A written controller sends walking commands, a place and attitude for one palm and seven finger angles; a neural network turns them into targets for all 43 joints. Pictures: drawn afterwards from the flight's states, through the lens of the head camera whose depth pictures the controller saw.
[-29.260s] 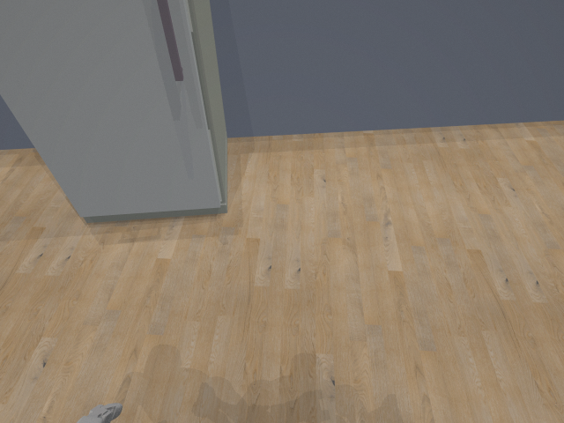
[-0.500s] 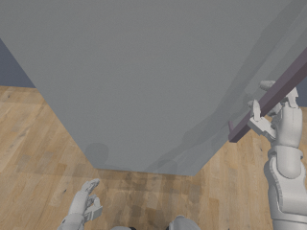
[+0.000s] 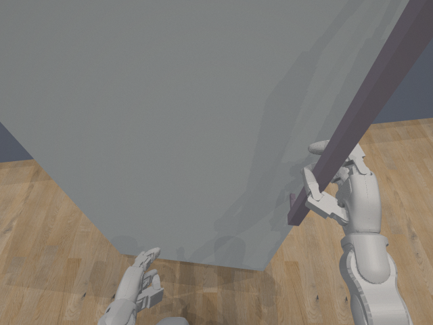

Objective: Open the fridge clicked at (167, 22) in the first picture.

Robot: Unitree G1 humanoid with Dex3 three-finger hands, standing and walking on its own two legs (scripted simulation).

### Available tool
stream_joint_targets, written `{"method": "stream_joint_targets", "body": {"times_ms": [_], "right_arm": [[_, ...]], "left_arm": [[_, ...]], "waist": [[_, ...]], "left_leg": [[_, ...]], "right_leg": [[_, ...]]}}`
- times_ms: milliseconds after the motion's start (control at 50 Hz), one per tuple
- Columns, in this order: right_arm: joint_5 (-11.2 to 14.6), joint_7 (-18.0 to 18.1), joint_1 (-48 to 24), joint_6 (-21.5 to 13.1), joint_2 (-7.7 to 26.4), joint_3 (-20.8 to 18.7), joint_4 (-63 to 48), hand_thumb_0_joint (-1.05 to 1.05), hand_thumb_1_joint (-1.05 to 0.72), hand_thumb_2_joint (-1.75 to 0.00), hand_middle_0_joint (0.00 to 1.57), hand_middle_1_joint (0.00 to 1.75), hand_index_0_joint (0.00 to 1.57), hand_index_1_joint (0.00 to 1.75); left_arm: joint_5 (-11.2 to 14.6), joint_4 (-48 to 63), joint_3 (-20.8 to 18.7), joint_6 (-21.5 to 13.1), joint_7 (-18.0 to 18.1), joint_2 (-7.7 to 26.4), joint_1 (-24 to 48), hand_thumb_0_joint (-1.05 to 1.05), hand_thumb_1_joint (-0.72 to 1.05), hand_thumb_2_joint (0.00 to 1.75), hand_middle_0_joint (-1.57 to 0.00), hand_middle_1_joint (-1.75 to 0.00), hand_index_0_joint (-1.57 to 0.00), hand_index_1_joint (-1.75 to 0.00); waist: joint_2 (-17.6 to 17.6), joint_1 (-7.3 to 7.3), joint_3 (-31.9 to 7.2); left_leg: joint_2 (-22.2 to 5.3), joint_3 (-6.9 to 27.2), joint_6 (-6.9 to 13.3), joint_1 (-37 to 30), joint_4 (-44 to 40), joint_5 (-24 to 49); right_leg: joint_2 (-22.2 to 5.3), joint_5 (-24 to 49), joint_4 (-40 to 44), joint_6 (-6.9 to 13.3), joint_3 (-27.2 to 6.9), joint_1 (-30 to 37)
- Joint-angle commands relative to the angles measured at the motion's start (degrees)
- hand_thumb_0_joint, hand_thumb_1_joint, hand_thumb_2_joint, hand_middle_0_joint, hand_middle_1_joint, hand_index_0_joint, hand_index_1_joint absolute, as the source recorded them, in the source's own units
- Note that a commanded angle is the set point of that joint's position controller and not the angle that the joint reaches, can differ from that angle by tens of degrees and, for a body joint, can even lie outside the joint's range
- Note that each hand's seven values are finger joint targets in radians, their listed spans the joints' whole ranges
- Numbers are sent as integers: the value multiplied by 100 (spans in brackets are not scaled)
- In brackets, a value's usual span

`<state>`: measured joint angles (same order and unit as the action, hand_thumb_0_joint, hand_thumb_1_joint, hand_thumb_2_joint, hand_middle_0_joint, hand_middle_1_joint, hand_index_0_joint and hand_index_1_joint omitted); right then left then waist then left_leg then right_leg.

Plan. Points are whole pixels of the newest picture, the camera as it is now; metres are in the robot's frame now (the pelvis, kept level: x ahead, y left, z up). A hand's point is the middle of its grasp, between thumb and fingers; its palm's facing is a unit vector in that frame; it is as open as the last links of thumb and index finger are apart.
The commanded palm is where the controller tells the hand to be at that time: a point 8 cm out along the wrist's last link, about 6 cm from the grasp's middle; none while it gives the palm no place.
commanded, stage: walk backward, drawing the door open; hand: right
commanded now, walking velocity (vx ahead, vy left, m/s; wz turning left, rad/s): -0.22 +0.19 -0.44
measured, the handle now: (338, 130) +0.35 -0.13 +0.21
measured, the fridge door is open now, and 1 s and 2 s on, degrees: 15 51 66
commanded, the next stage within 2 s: stop walking and hold the door back in 1.40 s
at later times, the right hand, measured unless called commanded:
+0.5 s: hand out of the picture +0.11 -0.04 +0.13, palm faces +0.14 +0.98 -0.13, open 6.6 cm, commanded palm +0.07 -0.09 +0.13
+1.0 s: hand out of the picture +0.00 +0.06 +0.13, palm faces +0.62 +0.76 -0.19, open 6.5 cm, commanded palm -0.06 +0.04 +0.13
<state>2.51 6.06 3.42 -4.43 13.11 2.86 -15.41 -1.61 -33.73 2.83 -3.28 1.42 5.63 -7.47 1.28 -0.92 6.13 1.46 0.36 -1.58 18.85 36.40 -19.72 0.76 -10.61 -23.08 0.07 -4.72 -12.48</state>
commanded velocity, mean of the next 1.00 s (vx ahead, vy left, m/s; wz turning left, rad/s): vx -0.22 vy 0.31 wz -0.65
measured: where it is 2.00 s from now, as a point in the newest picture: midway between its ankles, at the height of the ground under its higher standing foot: outside the picture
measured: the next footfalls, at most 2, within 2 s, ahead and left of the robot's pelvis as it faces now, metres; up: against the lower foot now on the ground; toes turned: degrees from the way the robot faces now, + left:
left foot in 0.10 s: +0.03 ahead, +0.13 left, +0.00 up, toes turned -5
right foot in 0.44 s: -0.11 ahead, -0.02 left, +0.00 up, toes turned -20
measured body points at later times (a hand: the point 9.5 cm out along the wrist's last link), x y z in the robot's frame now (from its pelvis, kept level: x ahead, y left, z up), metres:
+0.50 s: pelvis -0.10 +0.10 -0.01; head -0.08 +0.08 +0.44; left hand +0.13 +0.29 -0.08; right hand +0.09 -0.10 +0.14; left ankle -0.03 +0.16 -0.71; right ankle -0.15 +0.00 -0.75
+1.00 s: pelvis -0.12 +0.30 +0.00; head -0.08 +0.28 +0.44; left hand +0.17 +0.37 -0.10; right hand -0.04 +0.02 +0.14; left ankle -0.05 +0.35 -0.75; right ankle -0.20 +0.25 -0.67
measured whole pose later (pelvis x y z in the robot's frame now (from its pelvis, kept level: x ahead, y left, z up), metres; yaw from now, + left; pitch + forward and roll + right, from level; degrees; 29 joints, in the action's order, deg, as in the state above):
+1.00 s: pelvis -0.12 +0.30 +0.00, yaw -40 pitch +1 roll -1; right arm 1.1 2.7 19.5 -6.9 11.6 2.5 -27.4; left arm -2.1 -37.2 -2.4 -5.7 5.5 10.7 -7.6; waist 0.1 -1.5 4.5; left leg -2.6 -8.9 3.2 14.9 26.4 -12.4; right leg 2.1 -32.2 -58.9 -2.3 4.9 -25.0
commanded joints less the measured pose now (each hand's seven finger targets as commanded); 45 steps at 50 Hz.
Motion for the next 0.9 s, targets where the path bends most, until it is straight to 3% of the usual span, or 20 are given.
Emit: {"method": "stream_joint_targets", "body": {"times_ms": [0,80,120,140,220,360,380,400,420,440,460,500,560,680,720,760,780,800,820,880], "right_arm": [[19,4,-866,-597,380,-459,-1989,0,-90,-90,45,140,45,140],[-8,-4,-477,-622,507,-544,-2177,0,-90,-90,45,140,45,140],[24,-9,-99,-541,571,-694,-1976,0,-90,-90,45,140,45,140],[2,-33,13,-471,544,-804,-1840,0,-90,-90,45,140,45,140],[-148,-126,128,-538,180,-464,-1955,0,-90,-90,45,140,45,140],[-198,-217,375,-695,-24,-13,-2649,0,-90,-90,45,140,45,140],[-185,-226,228,-729,-29,108,-2761,0,-90,-90,45,140,45,140],[-194,-229,41,-824,-16,219,-2870,0,-90,-90,45,140,45,140],[-312,-221,93,-909,36,338,-2802,0,-90,-90,45,140,45,140],[-495,-229,116,-965,188,222,-2698,0,-90,-90,45,140,45,140],[-481,-336,181,-977,30,354,-2738,0,-90,-90,45,140,45,140],[-420,-377,327,-979,50,246,-2879,0,-90,-90,45,140,45,140],[-353,-319,475,-762,-364,612,-2662,0,-90,-90,45,140,45,140],[-189,-155,758,-781,-87,267,-2916,0,-90,-90,45,140,45,140],[-188,-118,890,-847,114,29,-3030,0,-90,-90,45,140,45,140],[-194,-114,765,-909,403,-155,-3277,0,-90,-90,45,140,45,140],[-223,-88,735,-895,780,-549,-3422,0,-90,-90,45,140,45,140],[-225,-87,725,-893,846,-797,-3467,0,-90,-90,45,140,45,140],[-118,-129,1026,-722,630,-730,-2862,0,-90,-90,45,140,45,140],[-235,-336,936,-744,276,-482,-2730,0,-90,-90,45,140,45,140]], "left_arm": [[-4,655,-376,-272,133,1016,391,0,90,90,-20,-30,-20,-30],[72,670,-335,-200,149,922,539,0,90,90,-20,-30,-20,-30],[157,744,-416,-185,191,836,445,0,90,90,-20,-30,-20,-30],[156,713,-508,-171,256,909,516,0,90,90,-20,-30,-20,-30],[-19,626,-352,-184,395,732,725,0,90,90,-20,-30,-20,-30],[-89,788,-441,-381,455,844,61,0,90,90,-20,-30,-20,-30],[-79,810,-475,-394,439,903,-149,0,90,90,-20,-30,-20,-30],[-108,936,-540,-441,423,1078,-185,0,90,90,-20,-30,-20,-30],[-203,900,-639,-469,364,1287,-119,0,90,90,-20,-30,-20,-30],[-286,789,-600,-505,294,1270,16,0,90,90,-20,-30,-20,-30],[-294,778,-597,-555,241,1222,192,0,90,90,-20,-30,-20,-30],[-199,659,-624,-655,204,1265,229,0,90,90,-20,-30,-20,-30],[-68,516,-630,-682,35,1292,84,0,90,90,-20,-30,-20,-30],[33,573,-572,-738,99,1113,298,0,90,90,-20,-30,-20,-30],[51,532,-560,-751,113,1024,381,0,90,90,-20,-30,-20,-30],[130,527,-513,-657,93,799,346,0,90,90,-20,-30,-20,-30],[110,604,-503,-563,108,700,506,0,90,90,-20,-30,-20,-30],[53,578,-482,-558,189,636,691,0,90,90,-20,-30,-20,-30],[101,458,-664,-638,258,808,620,0,90,90,-20,-30,-20,-30],[-69,457,-494,-577,395,588,586,0,90,90,-20,-30,-20,-30]], "waist": [[712,45,-1937],[-141,70,-2238],[-1709,80,-2247],[-2011,215,-2168],[-761,111,-1969],[-743,-71,-1767],[-222,-267,-1756],[826,-387,-1525],[1605,-268,-1527],[891,-83,-1578],[289,-87,-1357],[574,16,-764],[947,95,-961],[1436,8,-1327],[1177,42,-1314],[-468,0,-1514],[-1395,46,-1563],[-1524,228,-1560],[-2380,267,-1833],[-1273,91,-1504]], "left_leg": [[-39,210,-16,-497,-562,329],[-356,276,-9,-1735,-1894,2514],[-1536,793,582,-1667,-1950,3207],[-1878,1029,733,-1319,-2010,3036],[-1753,213,1113,-1488,-1653,3090],[-1276,-487,820,-1188,-1727,1877],[-963,-751,544,-785,-977,1675],[-448,-939,124,466,208,905],[-184,-400,-139,1799,1701,-1015],[-243,297,-152,1856,2918,-1032],[-307,598,-38,1616,3220,-670],[-402,610,-141,1904,2943,-186],[-32,54,-149,931,2166,221],[229,-233,-215,-501,-211,-435],[293,-350,-247,-1210,-1438,564],[-355,-222,-49,-1231,-2225,1630],[-1222,230,275,-1011,-2204,2214],[-1809,499,690,-656,-2147,2538],[-2088,1023,797,-422,-2297,1758],[-1543,-182,1096,-1326,-1530,3443]], "right_leg": [[-1567,3716,74,734,-1360,881],[-801,1980,-462,260,-657,70],[198,-1360,-1882,-133,302,-838],[303,-2039,-3086,-109,225,-993],[-14,-1904,-3699,-236,422,-1611],[-2,-1064,-480,-68,1173,-249],[-166,-313,429,-30,894,408],[-1199,895,1045,262,-745,1174],[-2918,2780,1019,925,-3144,1727],[-3538,3466,934,1522,-3651,1500],[-3340,2918,1021,1511,-3354,810],[-2585,2480,800,1048,-2044,611],[-1560,1945,645,437,-676,370],[-1362,605,676,570,-1118,-49],[-973,48,318,364,-934,-367],[-52,-537,-794,-64,-46,-277],[300,-1677,-2016,-213,558,-818],[349,-2422,-3501,-157,575,-1187],[400,-2708,-4545,-124,222,-1155],[102,-2165,-4753,-295,730,-1855]]}}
